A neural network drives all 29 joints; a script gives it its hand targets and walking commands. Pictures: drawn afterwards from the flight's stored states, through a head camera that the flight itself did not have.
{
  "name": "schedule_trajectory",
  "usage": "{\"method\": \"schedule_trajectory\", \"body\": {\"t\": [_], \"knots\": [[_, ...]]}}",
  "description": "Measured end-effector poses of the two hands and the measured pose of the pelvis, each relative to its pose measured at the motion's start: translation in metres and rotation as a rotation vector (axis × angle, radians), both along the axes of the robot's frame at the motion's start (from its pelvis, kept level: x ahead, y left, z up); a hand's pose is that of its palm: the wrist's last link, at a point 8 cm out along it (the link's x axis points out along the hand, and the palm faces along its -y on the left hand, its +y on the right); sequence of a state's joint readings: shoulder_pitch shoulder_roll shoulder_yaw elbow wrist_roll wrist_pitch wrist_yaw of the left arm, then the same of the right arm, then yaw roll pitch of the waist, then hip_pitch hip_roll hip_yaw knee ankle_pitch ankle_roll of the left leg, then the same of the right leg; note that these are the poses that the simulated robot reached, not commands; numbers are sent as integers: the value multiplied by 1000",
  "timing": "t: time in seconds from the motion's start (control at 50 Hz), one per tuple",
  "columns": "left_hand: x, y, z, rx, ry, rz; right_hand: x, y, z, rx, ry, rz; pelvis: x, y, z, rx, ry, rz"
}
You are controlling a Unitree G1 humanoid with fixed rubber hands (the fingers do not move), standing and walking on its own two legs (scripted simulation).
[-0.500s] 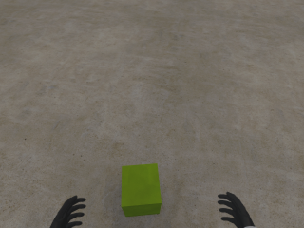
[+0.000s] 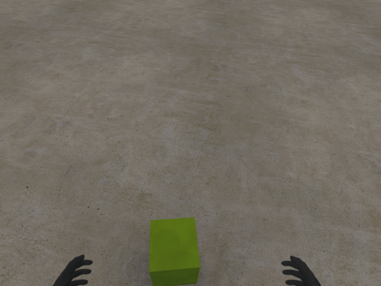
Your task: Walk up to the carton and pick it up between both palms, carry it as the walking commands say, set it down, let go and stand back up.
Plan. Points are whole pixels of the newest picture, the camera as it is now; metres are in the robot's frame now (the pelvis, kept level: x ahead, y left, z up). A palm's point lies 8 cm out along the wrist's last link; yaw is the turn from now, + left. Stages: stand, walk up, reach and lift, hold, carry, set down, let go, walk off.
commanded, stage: stand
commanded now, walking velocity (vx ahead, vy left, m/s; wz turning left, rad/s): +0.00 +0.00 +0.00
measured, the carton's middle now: (174, 252) +0.42 +0.05 -0.65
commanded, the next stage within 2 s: none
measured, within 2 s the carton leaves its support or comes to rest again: neither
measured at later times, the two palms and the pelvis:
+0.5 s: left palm out of the picture +0.14 +0.29 -0.10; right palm out of the picture +0.13 -0.29 -0.08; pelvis +0.01 +0.01 +0.00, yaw -1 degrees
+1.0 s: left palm out of the picture +0.10 +0.30 -0.10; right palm out of the picture +0.09 -0.30 -0.09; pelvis +0.00 +0.01 +0.01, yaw -1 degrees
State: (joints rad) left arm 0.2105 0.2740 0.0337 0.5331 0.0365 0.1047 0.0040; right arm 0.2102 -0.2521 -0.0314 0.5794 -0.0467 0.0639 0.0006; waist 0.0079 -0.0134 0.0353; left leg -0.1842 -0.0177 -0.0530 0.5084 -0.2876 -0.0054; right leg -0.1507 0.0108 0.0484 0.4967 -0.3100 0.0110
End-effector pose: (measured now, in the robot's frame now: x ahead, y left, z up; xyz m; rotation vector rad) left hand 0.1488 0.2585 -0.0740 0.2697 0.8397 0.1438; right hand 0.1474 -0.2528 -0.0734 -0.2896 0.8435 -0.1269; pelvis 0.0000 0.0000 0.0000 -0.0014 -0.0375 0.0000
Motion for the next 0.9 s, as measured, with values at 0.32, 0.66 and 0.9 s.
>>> {"method": "schedule_trajectory", "body": {"t": [0.32,0.66,0.9], "knots": [[-14,35,-21,66,116,4,-15,-35,-3,-108,103,-68,13,7,1,-3,25,-9],[-21,40,-23,80,167,14,-33,-37,-13,-97,175,-89,12,7,5,0,11,-11],[-38,44,-23,85,202,28,-47,-44,-14,-105,205,-93,5,6,7,-1,0,-11]]}}
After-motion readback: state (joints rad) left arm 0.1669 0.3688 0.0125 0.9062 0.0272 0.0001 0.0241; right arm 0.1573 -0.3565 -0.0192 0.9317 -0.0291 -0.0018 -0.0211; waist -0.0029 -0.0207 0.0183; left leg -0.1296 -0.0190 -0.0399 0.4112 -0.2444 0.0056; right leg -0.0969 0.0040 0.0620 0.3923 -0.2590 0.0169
